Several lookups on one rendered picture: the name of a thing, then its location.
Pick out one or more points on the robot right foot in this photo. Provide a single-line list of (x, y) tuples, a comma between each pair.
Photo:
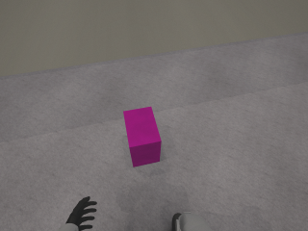
[(175, 217)]

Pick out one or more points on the robot left hand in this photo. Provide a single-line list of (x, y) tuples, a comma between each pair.
[(76, 217)]

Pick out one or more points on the right robot thigh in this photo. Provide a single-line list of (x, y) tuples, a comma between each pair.
[(191, 222)]

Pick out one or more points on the carton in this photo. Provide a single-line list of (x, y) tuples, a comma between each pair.
[(143, 136)]

